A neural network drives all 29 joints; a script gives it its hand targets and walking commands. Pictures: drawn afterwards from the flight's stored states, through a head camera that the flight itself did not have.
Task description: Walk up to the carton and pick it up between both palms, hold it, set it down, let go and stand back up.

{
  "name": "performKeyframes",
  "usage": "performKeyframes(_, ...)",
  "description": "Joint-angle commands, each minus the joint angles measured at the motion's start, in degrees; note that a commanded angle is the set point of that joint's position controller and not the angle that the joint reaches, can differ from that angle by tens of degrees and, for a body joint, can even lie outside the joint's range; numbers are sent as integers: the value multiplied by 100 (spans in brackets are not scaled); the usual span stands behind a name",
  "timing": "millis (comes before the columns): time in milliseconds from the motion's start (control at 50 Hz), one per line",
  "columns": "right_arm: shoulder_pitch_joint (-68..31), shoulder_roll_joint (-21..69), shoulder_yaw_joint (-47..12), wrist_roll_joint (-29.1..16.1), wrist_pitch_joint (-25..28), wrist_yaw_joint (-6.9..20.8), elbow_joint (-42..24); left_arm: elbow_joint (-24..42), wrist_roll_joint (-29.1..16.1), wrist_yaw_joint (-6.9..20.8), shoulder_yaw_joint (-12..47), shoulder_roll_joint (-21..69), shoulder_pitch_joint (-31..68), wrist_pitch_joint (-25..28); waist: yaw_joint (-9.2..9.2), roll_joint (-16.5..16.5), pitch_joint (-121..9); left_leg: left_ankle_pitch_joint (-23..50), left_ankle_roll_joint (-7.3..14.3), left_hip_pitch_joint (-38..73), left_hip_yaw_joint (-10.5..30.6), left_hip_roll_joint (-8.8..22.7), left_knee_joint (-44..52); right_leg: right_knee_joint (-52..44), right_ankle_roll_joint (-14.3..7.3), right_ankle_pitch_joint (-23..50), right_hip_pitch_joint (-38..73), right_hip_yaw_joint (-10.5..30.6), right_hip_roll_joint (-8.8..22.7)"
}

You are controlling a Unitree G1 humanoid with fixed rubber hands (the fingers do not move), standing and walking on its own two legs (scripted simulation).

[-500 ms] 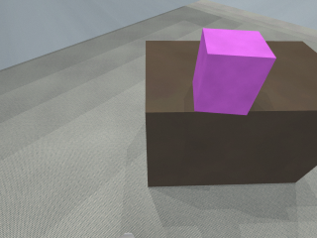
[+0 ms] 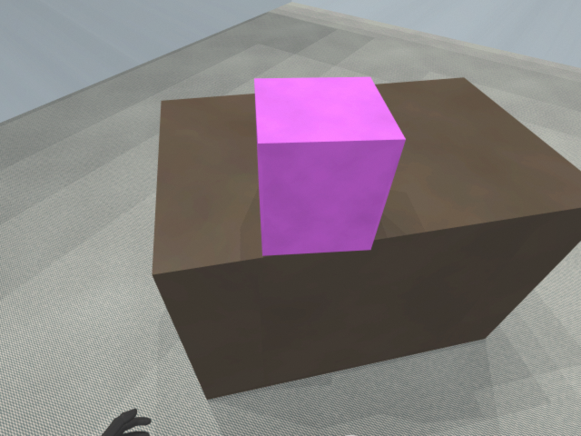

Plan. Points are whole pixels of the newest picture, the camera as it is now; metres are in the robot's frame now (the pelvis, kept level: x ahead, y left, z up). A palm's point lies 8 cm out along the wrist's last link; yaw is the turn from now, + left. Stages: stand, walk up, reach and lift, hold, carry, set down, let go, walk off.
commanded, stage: walk up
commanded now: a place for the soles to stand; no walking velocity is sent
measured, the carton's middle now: (315, 168) +0.57 -0.07 +0.07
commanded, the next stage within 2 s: none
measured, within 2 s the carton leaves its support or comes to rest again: neither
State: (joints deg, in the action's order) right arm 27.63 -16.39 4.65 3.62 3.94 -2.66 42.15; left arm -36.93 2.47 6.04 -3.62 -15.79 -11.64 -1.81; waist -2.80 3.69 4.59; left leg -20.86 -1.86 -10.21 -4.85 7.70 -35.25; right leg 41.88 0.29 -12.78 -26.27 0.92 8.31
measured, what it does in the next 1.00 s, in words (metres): steps to the right: right foot, then left foot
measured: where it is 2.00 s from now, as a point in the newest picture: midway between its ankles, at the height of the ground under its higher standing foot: outside the picture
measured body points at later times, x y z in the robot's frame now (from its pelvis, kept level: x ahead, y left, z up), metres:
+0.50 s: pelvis +0.14 -0.10 -0.01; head +0.15 -0.07 +0.44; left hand +0.16 +0.16 -0.15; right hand +0.28 -0.36 -0.09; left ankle +0.19 +0.02 -0.72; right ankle +0.11 -0.19 -0.67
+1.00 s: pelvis +0.18 -0.19 +0.01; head +0.21 -0.19 +0.45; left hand +0.23 +0.10 -0.09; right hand +0.35 -0.43 -0.11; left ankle +0.15 -0.05 -0.69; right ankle +0.23 -0.31 -0.72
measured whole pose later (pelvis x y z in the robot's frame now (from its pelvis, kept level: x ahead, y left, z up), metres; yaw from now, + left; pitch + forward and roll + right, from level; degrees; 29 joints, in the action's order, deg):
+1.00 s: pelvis +0.18 -0.19 +0.01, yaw +13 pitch -2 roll +1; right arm 15.8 -17.5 3.1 2.0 -3.2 -0.5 36.8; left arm -35.5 1.9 -1.5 -0.4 -15.9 -15.3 0.0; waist 1.4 -1.1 5.1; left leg -29.7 -2.3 -22.3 1.7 0.3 -51.9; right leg 38.0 0.7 -18.0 -17.7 -5.0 5.3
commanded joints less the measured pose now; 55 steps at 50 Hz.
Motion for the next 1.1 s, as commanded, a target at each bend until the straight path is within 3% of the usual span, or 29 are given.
performKeyframes(0, 62, -611, 122, 21, -96, 41, -557, -54, 6, -205, -392, -870, -1463, 259, 875, 436, -529, -349, 783, -1775, 257, 74, -1154, -902, -253, -471, 2798, -467, -538)
performKeyframes(20, 316, -95, -70, -45, -127, 100, -779, -17, 67, -287, -462, -1404, -1681, 299, 974, 1738, -694, -1461, 409, -2642, -31, -679, -2947, -1591, -689, -1280, 3020, 1434, 623)
performKeyframes(40, 222, -158, -25, -160, -213, 42, -977, 168, -14, -375, -455, -1661, -1303, 254, 906, 1701, -492, -1733, 273, -2930, 567, -913, -3586, -2520, -1147, -1720, 2344, 3034, 1436)
performKeyframes(60, -2, -398, 32, -188, -283, -8, -1022, 167, -176, -432, -465, -1673, -914, 195, 858, 1365, -285, -1562, 333, -2928, 851, -661, -3964, -3068, -1573, -2428, 1877, 3321, 1612)
performKeyframes(120, -26, -532, 163, -249, -279, 2, -792, 216, -34, -511, -237, -1122, -524, 163, 599, 692, 335, -573, 231, -2713, 920, -530, -3797, -2452, -1246, -969, 1294, 1485, 1031)
performKeyframes(160, 137, -470, 148, -245, -245, 43, -771, 187, 14, -495, -144, -897, -385, 191, 456, 474, 276, -416, 207, -2311, 928, -497, -3291, -2395, -1320, -713, 986, 1182, 952)
performKeyframes(240, -176, -228, 46, -267, -156, 107, -972, 38, 65, -507, -22, -760, -530, 226, 557, 407, 118, -421, 184, -2044, 539, -516, -1752, -2197, -1507, 91, 1148, 830, 933)
performKeyframes(300, -215, -60, 5, -255, -57, 70, -1055, 4, 71, -486, 28, -882, -504, 152, 506, 351, -271, 439, 270, -1068, 137, -663, -459, -1499, -1331, 1372, 1179, 153, 673)
performKeyframes(340, 271, -186, 67, -176, 2, 8, -1002, 18, 48, -454, 98, -901, -377, 79, 157, 85, -625, 1559, 406, 172, 155, -786, 414, -639, -983, 1168, 692, -116, 473)
performKeyframes(360, 403, -411, 119, -135, -8, -49, -990, 29, 7, -440, 153, -805, -432, 61, 55, -240, -687, 1822, 535, 675, 469, -672, 576, -154, -705, 1055, 331, -231, 353)
performKeyframes(380, 610, -783, 218, -28, -22, -113, -984, 118, 2, -410, 245, -605, -574, 60, -130, -965, -1006, 1274, 899, 1406, 1854, 170, 828, 873, -363, 439, -394, -557, 46)
performKeyframes(400, 555, -1170, 297, 59, -86, -193, -1128, 248, 18, -417, 268, -488, -788, -20, -47, -1736, -968, 955, 1622, 1276, 4270, 1673, 1430, 1941, 12, -2068, -1068, -615, -603)
performKeyframes(420, 410, -1137, 333, -30, -214, -244, -1059, 203, 76, -483, 108, -854, -659, -229, -66, -1037, -653, -22, 2171, 450, 4307, 1869, 1523, 2616, 55, -2414, -839, -106, -373)
performKeyframes(440, 85, -1111, 321, -42, -261, -265, -1120, 266, 121, -486, 84, -913, -459, -332, -17, -1163, -324, -313, 2331, 64, 4335, 1891, 1615, 2981, 98, -2300, -1097, 11, -296)
performKeyframes(500, -276, -775, 135, -92, -207, -239, -1135, 133, 80, -481, 26, -892, -473, -333, 134, -786, 223, 255, 1694, -660, 3009, 1007, 1617, 2640, 201, -1477, -892, 242, -245)
performKeyframes(580, -990, -864, 114, -117, -183, -59, -1186, 32, -211, -376, 151, -341, -871, -142, 355, -1508, -326, 1051, 1345, -1090, 1479, 199, 1069, 965, 227, -1314, 361, -184, -394)
performKeyframes(620, -1034, -929, 122, -171, -256, 42, -1158, 39, -256, -391, 125, -358, -825, -19, 342, -1580, -582, 885, 1181, -1294, 1283, -9, 514, 105, 178, -852, 1021, -471, -628)
performKeyframes(660, -1105, -905, 27, -266, -370, 123, -1187, 39, -227, -474, 2, -627, -979, 120, 530, -1062, -760, 1158, 898, -1772, 1248, -137, -390, -1006, 151, 506, 1966, -742, -829)
performKeyframes(680, -853, -677, -60, -312, -392, 155, -1154, 35, -168, -534, -27, -798, -1000, 175, 506, -533, -970, 927, 651, -1883, 1093, -347, -875, -1156, 79, 787, 2303, -433, -591)
performKeyframes(700, -626, -325, -172, -376, -386, 188, -1243, 173, -100, -590, -86, -1185, -838, 223, 449, 459, -1010, -124, 315, -2218, 835, -700, -1440, -1527, -292, 366, 2097, 876, 395)
performKeyframes(720, -456, -337, -142, -348, -474, 143, -1244, 368, -99, -647, -105, -1484, -450, 222, 328, 850, -728, -1528, 51, -2105, 786, -918, -2094, -2246, -965, -308, 1202, 2306, 1470)
performKeyframes(740, -557, -597, -30, -230, -584, 73, -1189, 393, -139, -676, -235, -1686, -234, 200, 389, 838, -441, -1638, 61, -1808, 1093, -670, -2694, -2524, -1624, -867, 395, 2798, 1897)
performKeyframes(760, -692, -735, 44, -194, -633, 78, -1099, 412, -186, -683, -174, -1444, -42, 216, 316, 786, 5, -1387, 27, -1884, 1159, -587, -2928, -2562, -1632, -728, 211, 2467, 1706)
performKeyframes(820, -590, -639, 17, -248, -586, 105, -864, 400, -87, -723, 15, -1061, -305, 236, 329, 739, 27, -1088, -30, -2147, 1090, -659, -2512, -1768, -1071, 1873, 1232, 974, 986)
performKeyframes(920, -1075, -507, -33, -148, -626, 199, -966, 358, -58, -798, -21, -1075, -793, 233, 592, 690, -264, -908, -59, -1994, 817, -605, -1663, -1514, -1233, 2437, 1933, 943, 1058)
performKeyframes(980, -1148, -387, -39, -157, -619, 282, -964, 434, -49, -835, -75, -1197, -825, 219, 545, 718, -586, -690, 20, -1495, 563, -643, -1037, -1362, -1254, 2501, 1936, 805, 1071)
performKeyframes(1040, -787, -423, 2, -205, -497, 361, -836, 551, -99, -778, -32, -1244, -440, 161, 109, 395, -751, 916, 267, -4, 427, -805, 855, -799, -803, 1859, 1018, 278, 697)
performKeyframes(1060, -743, -611, 42, -181, -444, 365, -793, 600, -138, -744, 16, -1085, -450, 170, 43, 31, -891, 1468, 442, 512, 757, -642, 1005, -517, -507, 1303, 594, 73, 514)
performKeyframes(1080, -819, -988, 123, -126, -426, 353, -811, 657, -210, -712, 119, -772, -663, 183, 42, -871, -1082, 1504, 806, 841, 1774, 55, 1122, 30, -181, 256, 61, -379, 112)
